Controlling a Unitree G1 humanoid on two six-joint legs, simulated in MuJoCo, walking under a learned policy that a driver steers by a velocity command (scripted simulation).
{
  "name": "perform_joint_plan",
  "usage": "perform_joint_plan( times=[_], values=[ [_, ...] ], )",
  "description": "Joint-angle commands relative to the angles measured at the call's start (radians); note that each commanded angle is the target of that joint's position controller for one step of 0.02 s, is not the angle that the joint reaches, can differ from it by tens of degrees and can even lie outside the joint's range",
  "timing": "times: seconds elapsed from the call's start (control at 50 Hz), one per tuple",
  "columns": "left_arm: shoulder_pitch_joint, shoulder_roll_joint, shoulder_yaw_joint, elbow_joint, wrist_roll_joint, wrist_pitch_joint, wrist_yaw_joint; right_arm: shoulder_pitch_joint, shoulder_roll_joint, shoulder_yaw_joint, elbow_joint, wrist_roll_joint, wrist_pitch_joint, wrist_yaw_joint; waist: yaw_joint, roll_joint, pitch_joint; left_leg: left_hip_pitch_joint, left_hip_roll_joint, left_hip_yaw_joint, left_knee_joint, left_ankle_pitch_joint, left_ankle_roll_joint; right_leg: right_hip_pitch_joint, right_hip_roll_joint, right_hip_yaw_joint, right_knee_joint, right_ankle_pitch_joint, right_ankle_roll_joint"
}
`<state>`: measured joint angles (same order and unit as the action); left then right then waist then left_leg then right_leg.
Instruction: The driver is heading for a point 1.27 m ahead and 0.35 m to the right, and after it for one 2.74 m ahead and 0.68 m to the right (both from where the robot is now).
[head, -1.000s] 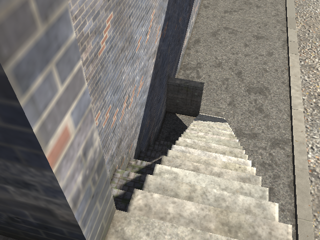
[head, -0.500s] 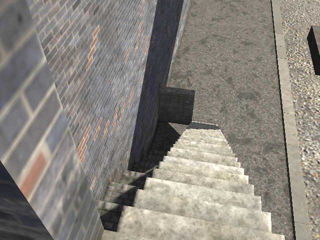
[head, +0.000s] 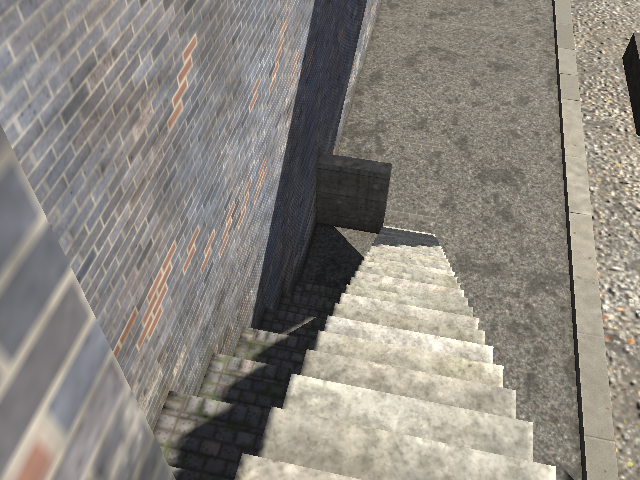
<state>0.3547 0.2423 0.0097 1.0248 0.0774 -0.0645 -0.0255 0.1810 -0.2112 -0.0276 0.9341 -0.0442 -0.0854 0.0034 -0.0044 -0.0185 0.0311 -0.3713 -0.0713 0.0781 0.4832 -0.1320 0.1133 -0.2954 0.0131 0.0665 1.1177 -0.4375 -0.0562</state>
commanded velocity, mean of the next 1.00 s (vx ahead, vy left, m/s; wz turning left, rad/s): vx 0.42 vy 0.00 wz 0.00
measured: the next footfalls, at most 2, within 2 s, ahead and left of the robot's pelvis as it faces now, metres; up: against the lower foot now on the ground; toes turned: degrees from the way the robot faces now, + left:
right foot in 0.40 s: +0.19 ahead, -0.13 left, +0.00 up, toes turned -2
left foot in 0.90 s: +0.32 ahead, +0.07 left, +0.00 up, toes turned +0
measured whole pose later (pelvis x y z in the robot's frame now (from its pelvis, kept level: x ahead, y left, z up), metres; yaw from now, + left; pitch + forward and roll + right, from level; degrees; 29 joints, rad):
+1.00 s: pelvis +0.28 -0.02 -0.05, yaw +0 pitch -1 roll +1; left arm 0.31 0.23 0.04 0.86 0.05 -0.05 -0.04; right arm 0.47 -0.24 -0.04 1.01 -0.05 -0.09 0.05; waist -0.05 0.02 0.01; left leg -0.45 -0.06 0.03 0.99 -0.54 0.05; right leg -0.60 0.13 0.16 1.48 -0.46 -0.06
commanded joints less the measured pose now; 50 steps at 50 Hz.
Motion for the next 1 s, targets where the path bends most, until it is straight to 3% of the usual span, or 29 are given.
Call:
perform_joint_plan(
  times=[0.02,0.06,0.08,0.14,0.16,0.18,0.22,0.24,0.28,0.3,0.34,0.36,0.38,0.4,0.42,0.44,0.48,0.52,0.62,0.66,0.78,0.84,0.88,0.9,0.92,0.94,0.96,0.98,1.0],
  values=[
    [0.02,-0.006,-0.015,-0.088,-0.001,-0.004,0.045,0.073,0.027,0.022,-0.003,0.006,-0.025,-0.008,-0.014,0.016,-0.003,0.172,0.31,-0.399,-0.306,-0.09,0.133,-0.326,-0.127,0.096,0.042,0.105,0.017],
    [0.125,0.011,-0.01,-0.056,-0.021,0.011,0.023,0.148,-0.052,-0.001,0.032,0.005,-0.033,0.004,-0.007,0.038,-0.027,0.092,0.251,-0.304,-0.319,-0.011,0.127,-0.239,-0.114,0.056,-0.017,0.088,0.068],
    [0.157,0.099,0.036,-0.097,-0.088,0.063,0.04,0.234,-0.195,-0.046,0.055,0.026,0.006,-0.037,0.068,0.082,-0.078,0.125,0.302,-0.35,-0.283,0.004,0.104,-0.169,-0.077,-0.015,-0.02,0.053,0.049],
    [-0.073,0.035,0.029,-0.189,-0.06,0.121,0.037,0.216,-0.181,-0.046,0.013,0.054,0.042,-0.059,0.023,0.026,0.079,-0.029,0.259,-0.296,-0.388,-0.215,0.054,-0.217,-0.082,-0.028,-0.172,0.235,0.051],
    [-0.066,-0.045,-0.019,-0.166,0.024,0.046,0.015,0.132,-0.02,0.008,-0.035,-0.053,-0.019,0.016,-0.033,0.116,0.109,-0.038,0.209,-0.236,-0.336,-0.02,0.091,-0.319,-0.098,-0.006,-0.176,0.328,0.093],
    [-0.035,-0.053,-0.021,-0.157,0.008,0.014,0.002,0.149,-0.027,0.003,-0.022,-0.065,-0.032,0.043,-0.02,0.092,0.025,-0.075,0.179,-0.163,-0.326,0.029,0.085,-0.2,-0.096,-0.04,-0.216,0.335,0.096],
    [0.019,0.045,0.002,-0.125,-0.021,-0.01,-0.008,0.195,-0.116,-0.017,0.006,-0.039,-0.04,0.063,-0.025,0.093,0.019,-0.141,0.173,-0.145,-0.348,-0.06,0.081,-0.098,-0.073,-0.103,-0.225,0.28,0.129],
    [-0.008,0.077,0.004,-0.139,-0.015,-0.011,-0.014,0.201,-0.136,-0.018,0.0,-0.027,-0.038,0.071,-0.031,0.09,0.021,-0.086,0.196,-0.188,-0.334,-0.106,0.082,-0.133,-0.084,-0.078,-0.267,0.242,0.134],
    [0.053,0.097,0.014,-0.125,0.002,-0.029,-0.008,0.195,-0.138,-0.013,0.002,-0.042,-0.029,0.061,-0.019,0.078,-0.02,-0.023,0.223,-0.214,-0.259,-0.02,0.1,-0.121,-0.083,-0.074,-0.131,0.197,0.13],
    [-0.076,0.093,0.007,-0.189,-0.019,-0.034,0.016,0.198,-0.108,-0.011,0.008,-0.009,-0.026,0.053,-0.059,0.066,-0.004,0.185,0.305,-0.308,-0.252,-0.086,0.121,-0.314,-0.129,0.005,-0.315,0.06,0.107],
    [-0.132,0.049,-0.013,-0.229,-0.022,-0.048,0.055,0.177,-0.101,-0.004,0.007,0.007,-0.022,0.031,-0.08,0.051,-0.043,0.336,0.335,-0.382,-0.168,-0.047,0.13,-0.375,-0.136,0.004,-0.397,0.004,0.093],
    [-0.083,0.061,0.005,-0.277,-0.069,0.003,0.05,0.289,-0.267,-0.072,0.035,0.073,0.027,-0.024,-0.05,0.128,-0.093,0.343,0.285,-0.234,-0.08,0.183,0.134,-0.194,-0.055,-0.116,-0.476,0.111,0.023],
    [0.053,0.047,0.004,-0.218,-0.089,0.012,0.043,0.276,-0.232,-0.065,0.041,0.079,0.071,-0.031,-0.003,0.104,-0.112,0.268,0.257,-0.182,0.021,0.307,0.117,-0.006,-0.026,-0.129,-0.597,0.199,-0.003],
    [0.211,0.085,0.023,-0.173,-0.064,0.02,0.045,0.264,-0.145,-0.046,0.018,0.064,0.09,-0.02,0.053,-0.043,-0.136,0.129,0.182,-0.104,0.286,0.335,0.07,0.195,-0.082,0.029,-0.725,0.148,-0.038],
    [0.238,0.209,0.057,-0.163,-0.081,0.029,0.039,0.261,-0.046,-0.022,-0.037,0.065,0.095,-0.015,0.021,-0.368,-0.076,-0.202,0.014,0.002,0.533,-0.21,0.004,0.33,-0.297,0.369,-0.85,0.212,-0.13],
    [0.217,0.179,0.06,-0.192,-0.071,0.045,0.014,0.175,-0.072,-0.029,-0.043,0.025,0.112,-0.039,0.041,-0.234,-0.009,-0.37,0.015,-0.104,0.592,-0.405,0.012,0.28,-0.338,0.461,-0.845,0.263,-0.193],
    [0.137,0.094,0.04,-0.227,-0.058,0.045,0.012,0.132,-0.106,-0.047,-0.04,0.045,0.121,-0.047,0.007,-0.023,0.032,-0.342,0.042,-0.218,0.655,-0.279,-0.004,0.22,-0.301,0.309,-0.826,0.461,-0.205],
    [0.117,0.085,0.038,-0.225,-0.08,0.03,0.032,0.132,-0.106,-0.055,-0.038,0.04,0.142,-0.042,-0.031,-0.064,0.052,-0.325,0.072,-0.243,0.62,-0.188,-0.036,0.2,-0.254,0.211,-0.871,0.465,-0.163],
    [0.181,0.086,0.045,-0.199,-0.066,0.015,0.035,0.053,-0.056,-0.037,-0.053,0.025,0.172,-0.04,-0.019,-0.021,0.02,-0.317,0.06,-0.227,0.586,-0.019,-0.073,0.205,-0.223,0.084,-0.822,0.745,-0.151],
    [0.177,0.116,0.053,-0.205,-0.054,0.006,0.033,0.079,-0.089,-0.05,-0.026,0.032,0.179,-0.045,-0.018,-0.046,-0.028,-0.3,0.052,-0.193,0.664,0.089,-0.053,0.202,-0.214,0.08,-0.77,0.665,-0.159],
    [0.283,0.091,0.041,-0.149,-0.067,0.011,0.044,0.061,-0.095,-0.058,0.017,0.007,0.159,-0.033,-0.011,-0.012,0.054,-0.348,0.108,-0.095,0.662,0.095,-0.062,0.185,-0.214,0.094,-0.642,0.779,-0.176],
    [0.2,0.094,0.031,-0.148,-0.07,0.02,0.048,0.088,-0.116,-0.055,0.048,0.018,0.14,-0.018,0.001,-0.092,0.029,-0.174,0.071,-0.022,0.604,0.02,-0.077,0.116,-0.173,0.014,-0.522,0.989,-0.128],
    [0.041,0.132,0.033,-0.154,-0.084,0.021,0.053,0.323,-0.098,-0.049,0.115,0.02,0.125,-0.022,-0.125,-0.103,-0.006,0.246,0.003,0.057,0.468,0.008,-0.055,-0.145,-0.131,-0.085,-0.338,1.195,-0.08],
    [-0.278,0.133,0.018,-0.244,0.095,-0.03,-0.037,0.731,-0.05,-0.055,0.157,-0.021,0.07,0.032,-0.398,0.053,0.081,0.587,0.094,-0.09,0.522,0.133,-0.06,-0.586,-0.089,-0.078,0.15,0.718,0.017],
    [-0.36,0.111,0.064,-0.302,0.001,-0.047,-0.066,0.952,-0.084,-0.067,0.254,-0.063,0.028,0.041,-0.43,0.404,0.016,0.483,0.116,-0.138,0.142,0.285,0.011,-0.608,0.179,-0.103,0.638,-0.218,0.0],
    [-0.074,-0.05,0.034,-0.321,-0.024,-0.042,-0.073,0.657,-0.229,-0.041,0.1,-0.05,-0.022,0.089,-0.099,0.188,-0.06,0.15,0.357,-0.744,0.024,0.525,0.275,-0.46,0.238,0.257,0.52,-0.133,-0.022],
    [-0.052,0.047,0.048,-0.284,-0.074,-0.033,-0.038,0.39,-0.256,-0.041,0.025,-0.024,-0.056,0.097,-0.022,0.074,0.131,-0.047,0.467,-0.754,0.05,0.537,0.363,-0.581,0.148,0.242,0.569,-0.104,-0.014],
    [-0.005,0.105,0.048,-0.26,-0.014,-0.011,-0.018,0.223,-0.107,-0.003,-0.015,-0.012,-0.061,0.081,0.017,0.019,0.028,-0.096,0.404,-0.634,0.15,0.261,0.293,-0.647,0.057,0.2,0.508,-0.045,-0.005],
    [0.094,0.018,0.047,-0.154,-0.032,0.047,0.066,0.165,-0.196,-0.034,-0.021,0.067,-0.029,0.005,0.12,-0.102,-0.077,-0.022,0.436,-0.616,0.141,0.4,0.215,-0.392,0.027,0.209,0.312,0.099,0.022]
  ],
)
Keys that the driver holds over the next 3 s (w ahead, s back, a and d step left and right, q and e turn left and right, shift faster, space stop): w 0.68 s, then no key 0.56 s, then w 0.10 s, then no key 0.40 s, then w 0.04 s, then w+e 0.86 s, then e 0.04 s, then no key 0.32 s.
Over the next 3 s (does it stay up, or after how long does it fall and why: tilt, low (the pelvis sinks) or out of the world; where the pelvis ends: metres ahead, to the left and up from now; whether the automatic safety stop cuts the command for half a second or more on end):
stays up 0.42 -0.10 -0.26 its command is cut before an obstacle after 2.0 s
